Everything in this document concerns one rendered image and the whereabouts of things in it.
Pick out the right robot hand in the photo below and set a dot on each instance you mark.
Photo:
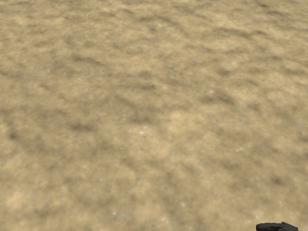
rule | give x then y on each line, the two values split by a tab
283	226

